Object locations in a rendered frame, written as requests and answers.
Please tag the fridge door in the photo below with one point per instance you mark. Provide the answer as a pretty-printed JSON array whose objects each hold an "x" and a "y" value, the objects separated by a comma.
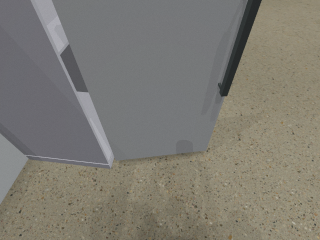
[{"x": 152, "y": 68}]

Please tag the handle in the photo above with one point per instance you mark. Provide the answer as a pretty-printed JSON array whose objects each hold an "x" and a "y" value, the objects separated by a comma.
[{"x": 247, "y": 22}]

